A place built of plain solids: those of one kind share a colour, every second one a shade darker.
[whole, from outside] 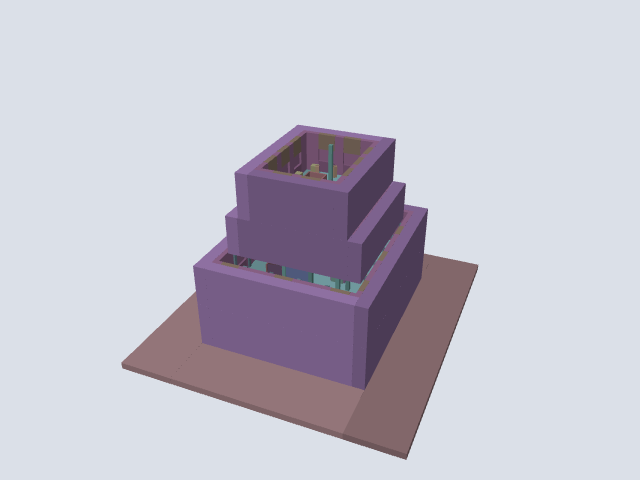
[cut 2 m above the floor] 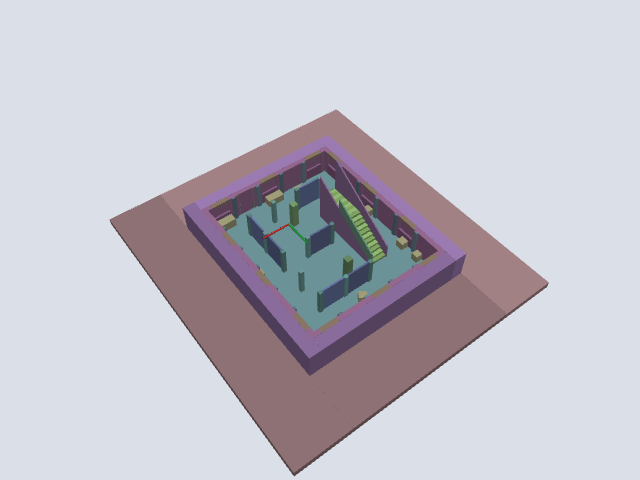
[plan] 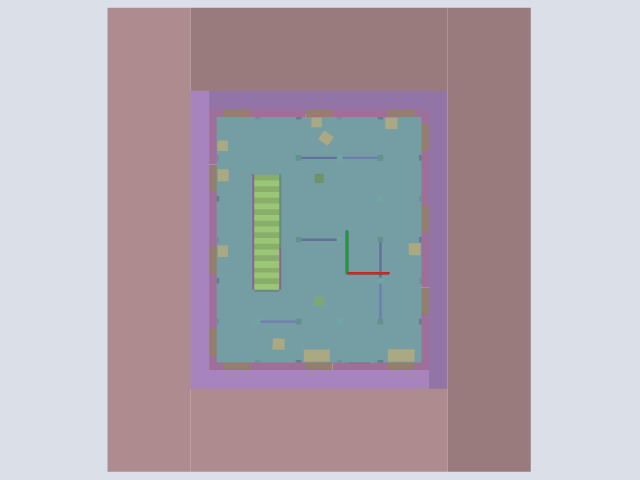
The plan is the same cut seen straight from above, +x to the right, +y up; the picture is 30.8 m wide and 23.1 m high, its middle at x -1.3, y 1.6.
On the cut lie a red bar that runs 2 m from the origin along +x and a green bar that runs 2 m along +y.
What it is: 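A castle tower; a broad house of two floors, an attic in its roof, a lookout on its ridge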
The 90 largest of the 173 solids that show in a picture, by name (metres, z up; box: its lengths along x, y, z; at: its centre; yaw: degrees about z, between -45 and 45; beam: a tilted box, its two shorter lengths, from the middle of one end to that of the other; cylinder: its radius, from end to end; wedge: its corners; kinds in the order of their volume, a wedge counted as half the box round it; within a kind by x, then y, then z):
{
 "wall_fill_storey_1": {"box": [0.9, 14.34, 3.91], "at": [-7.08, 1.61, 1.46]},
 "wall_fill_storey_2": {"box": [0.9, 14.34, 3.11], "at": [-7.08, 1.61, 4.97]},
 "wall_fill_storey_3": {"box": [0.9, 9.68, 2.94], "at": [-5.73, 1.61, 8.0]},
 "wall_fill_storey_4": {"box": [0.9, 9.68, 3.31], "at": [-4.75, 1.61, 11.12]},
 "wall_fill_storey_5": {"box": [10.57, 0.9, 3.91], "at": [-1.34, -5.11, 1.46]},
 "wall_fill_storey_6": {"box": [10.57, 0.9, 3.11], "at": [-1.34, -5.11, 4.97]},
 "wall_fill_storey_7": {"box": [7.88, 0.9, 2.94], "at": [-1.34, -2.78, 8.0]},
 "wall_fill_storey_8": {"box": [5.91, 0.9, 3.31], "at": [-1.34, -2.78, 11.12]},
 "wall_fill_storey_9": {"box": [5.91, 0.9, 3.31], "at": [-1.34, 6.0, 11.12]},
 "wall_fill_storey_10": {"box": [10.57, 0.9, 3.91], "at": [-1.34, 8.33, 1.46]},
 "wall_fill_storey_11": {"box": [10.57, 0.9, 3.11], "at": [-1.34, 8.33, 4.97]},
 "wall_fill_storey_12": {"box": [0.9, 9.68, 3.31], "at": [2.06, 1.61, 11.12]},
 "wall_fill_storey_13": {"box": [0.9, 9.68, 2.94], "at": [3.05, 1.61, 8.0]},
 "wall_fill_storey_14": {"box": [0.9, 14.34, 3.91], "at": [4.39, 1.61, 1.46]},
 "wall_fill_storey_15": {"box": [0.9, 14.34, 3.11], "at": [4.39, 1.61, 4.97]},
 "ground_garden_1": {"box": [4.0, 22.34, 0.5], "at": [-9.53, 1.61, -0.27]},
 "ground_garden_2": {"box": [12.37, 4.0, 0.5], "at": [-1.34, -7.56, -0.27]},
 "ground_garden_3": {"box": [12.37, 4.0, 0.5], "at": [-1.34, 10.78, -0.27]},
 "ground_garden_4": {"box": [4.0, 22.34, 0.5], "at": [6.84, 1.61, -0.27]},
 "floor_storey_1": {"box": [1.71, 11.82, 0.36], "at": [-5.42, 1.61, 3.59]},
 "floor_storey_2": {"box": [9.85, 11.82, 0.55], "at": [-1.34, 1.61, -0.28]},
 "floor_storey_3": {"box": [6.75, 11.82, 0.36], "at": [0.21, 1.61, 3.59]},
 "wall_storey_1": {"box": [0.36, 0.7, 3.56], "at": [-6.45, -4.31, 1.63]},
 "wall_storey_2": {"box": [0.36, 2.67, 3.11], "at": [-6.45, -3.33, 4.97]},
 "wall_storey_3": {"box": [0.36, 2.64, 3.56], "at": [-6.45, -1.34, 1.63]},
 "wall_storey_4": {"box": [0.36, 2.64, 3.56], "at": [-6.45, 2.6, 1.63]},
 "wall_storey_5": {"box": [0.36, 2.67, 3.56], "at": [-6.45, 6.55, 1.63]},
 "wall_storey_6": {"box": [0.7, 0.36, 3.56], "at": [-6.28, -4.48, 1.63]},
 "wall_storey_7": {"box": [0.7, 0.36, 3.56], "at": [-6.28, 7.7, 1.63]},
 "wall_storey_8": {"box": [0.36, 1.32, 3.31], "at": [-4.12, -1.67, 11.12]},
 "wall_storey_9": {"box": [0.36, 0.67, 3.31], "at": [-4.12, 0.63, 11.12]},
 "wall_storey_10": {"box": [0.36, 0.67, 3.31], "at": [-4.12, 2.6, 11.12]},
 "wall_storey_11": {"box": [0.36, 1.32, 3.31], "at": [-4.12, 4.89, 11.12]},
 "wall_storey_12": {"box": [1.32, 0.36, 3.31], "at": [-3.64, -2.15, 11.12]},
 "wall_storey_13": {"box": [1.32, 0.36, 3.31], "at": [-3.64, 5.37, 11.12]},
 "wall_storey_14": {"box": [2.64, 0.36, 3.56], "at": [-3.31, -4.48, 1.63]},
 "wall_storey_15": {"box": [2.64, 0.36, 3.11], "at": [-3.31, -4.48, 4.97]},
 "wall_storey_16": {"box": [2.64, 0.36, 3.56], "at": [-3.31, 7.7, 1.63]},
 "wall_storey_17": {"box": [0.67, 0.36, 3.31], "at": [-1.34, 5.37, 11.12]},
 "wall_storey_18": {"box": [0.72, 0.36, 3.56], "at": [-0.33, -4.48, 1.63]},
 "wall_storey_19": {"box": [1.2, 0.32, 2.1], "at": [0.63, -4.5, 1.05]},
 "wall_storey_20": {"box": [2.64, 0.36, 3.11], "at": [0.63, -4.48, 4.97]},
 "wall_storey_21": {"box": [2.64, 0.36, 3.56], "at": [0.63, 7.7, 1.63]},
 "wall_storey_22": {"box": [1.32, 0.36, 3.31], "at": [0.95, 5.37, 11.12]},
 "wall_storey_23": {"box": [0.36, 1.32, 3.31], "at": [1.43, -1.67, 11.12]},
 "wall_storey_24": {"box": [0.72, 0.36, 3.56], "at": [1.59, -4.48, 1.63]},
 "wall_storey_25": {"box": [0.36, 7.88, 2.94], "at": [2.42, 1.61, 8.0]},
 "wall_storey_26": {"box": [2.67, 0.36, 3.11], "at": [2.61, 7.7, 4.97]},
 "wall_storey_27": {"box": [0.7, 0.36, 3.56], "at": [3.59, -4.48, 1.63]},
 "wall_storey_28": {"box": [0.7, 0.36, 3.56], "at": [3.59, 7.7, 1.63]},
 "wall_storey_29": {"box": [0.36, 2.67, 3.56], "at": [3.76, -3.33, 1.63]},
 "wall_storey_30": {"box": [0.36, 2.64, 3.11], "at": [3.76, -1.34, 4.97]},
 "wall_storey_31": {"box": [0.36, 2.64, 3.56], "at": [3.76, 0.63, 1.63]},
 "wall_storey_32": {"box": [0.36, 2.64, 3.11], "at": [3.76, 2.6, 4.97]},
 "wall_storey_33": {"box": [0.36, 2.64, 3.56], "at": [3.76, 4.57, 1.63]},
 "wall_storey_34": {"box": [0.36, 2.67, 3.11], "at": [3.76, 6.55, 4.97]},
 "wall_storey_35": {"box": [0.36, 0.7, 3.56], "at": [3.76, 7.53, 1.63]},
 "step_1": {"box": [1.2, 0.34, 3.64], "at": [-3.87, -0.69, 1.77]},
 "step_2": {"box": [1.2, 0.34, 3.46], "at": [-3.87, -0.41, 1.68]},
 "step_3": {"box": [1.2, 0.34, 3.29], "at": [-3.87, -0.14, 1.59]},
 "step_4": {"box": [1.2, 0.34, 3.11], "at": [-3.87, 0.14, 1.5]},
 "step_5": {"box": [1.2, 0.34, 2.93], "at": [-3.87, 0.42, 1.41]},
 "step_6": {"box": [1.2, 0.34, 2.75], "at": [-3.87, 0.7, 1.32]},
 "step_7": {"box": [1.2, 0.34, 2.57], "at": [-3.87, 0.97, 1.23]},
 "step_8": {"box": [1.2, 0.34, 2.39], "at": [-3.87, 1.25, 1.14]},
 "step_9": {"box": [1.2, 0.34, 2.21], "at": [-3.87, 1.53, 1.05]},
 "step_10": {"box": [1.2, 0.34, 2.03], "at": [-3.87, 1.8, 0.96]},
 "step_11": {"box": [1.2, 0.34, 1.85], "at": [-3.87, 2.08, 0.87]},
 "wall_head_storey_1": {"box": [0.36, 1.3, 1.61], "at": [-6.45, -3.31, 2.61]},
 "wall_head_storey_2": {"box": [0.36, 1.3, 1.61], "at": [-6.45, 0.63, 2.61]},
 "wall_head_storey_3": {"box": [0.36, 1.3, 1.61], "at": [-6.45, 4.57, 2.61]},
 "wall_head_storey_4": {"box": [1.3, 0.36, 1.61], "at": [-5.28, -4.48, 2.61]},
 "wall_head_storey_5": {"box": [1.3, 0.36, 1.61], "at": [-5.28, 7.7, 2.61]},
 "wall_head_storey_6": {"box": [1.3, 0.36, 1.61], "at": [-1.34, -4.48, 2.61]},
 "wall_head_storey_7": {"box": [1.3, 0.36, 1.61], "at": [-1.34, 7.7, 2.61]},
 "wall_head_storey_8": {"box": [1.3, 0.36, 1.61], "at": [2.6, -4.48, 2.61]},
 "wall_head_storey_9": {"box": [1.3, 0.36, 1.61], "at": [2.6, 7.7, 2.61]},
 "wall_head_storey_10": {"box": [0.36, 1.3, 1.61], "at": [3.76, -1.34, 2.61]},
 "wall_head_storey_11": {"box": [0.36, 1.3, 1.61], "at": [3.76, 2.6, 2.61]},
 "wall_head_storey_12": {"box": [0.36, 1.3, 1.61], "at": [3.76, 6.54, 2.61]},
 "screen_storey_1": {"box": [1.7, 0.12, 3.41], "at": [-3.31, -2.33, 1.71]},
 "screen_storey_2": {"box": [1.7, 0.12, 3.41], "at": [-1.34, 1.61, 1.71]},
 "screen_storey_3": {"box": [1.7, 0.12, 3.41], "at": [-1.34, 5.55, 1.71]},
 "screen_storey_4": {"box": [1.7, 0.12, 3.41], "at": [0.63, 5.55, 1.71]},
 "screen_storey_5": {"box": [0.12, 1.7, 3.41], "at": [1.61, -1.34, 1.71]},
 "screen_storey_6": {"box": [0.12, 1.7, 3.41], "at": [1.61, 0.63, 1.71]},
 "wall_1": {"wedge": [[-4.57, -0.8, -0.05], [-4.57, -0.8, 4.69], [-4.57, 4.77, -0.05], [-4.57, 4.77, 1.08], [-4.47, -0.8, -0.05], [-4.47, -0.8, 4.69], [-4.47, 4.77, -0.05], [-4.47, 4.77, 1.08]]},
 "wall_2": {"wedge": [[-3.27, -0.8, -0.05], [-3.27, -0.8, 3.87], [-3.27, 4.77, -0.05], [-3.27, 4.77, 0.26], [-3.17, -0.8, -0.05], [-3.17, -0.8, 3.87], [-3.17, 4.77, -0.05], [-3.17, 4.77, 0.26]]},
 "post_great_storey_1": {"box": [0.45, 0.45, 3.41], "at": [-1.34, -1.34, 1.71]},
 "post_great_storey_2": {"box": [0.45, 0.45, 3.41], "at": [-1.34, 4.57, 1.71]}
}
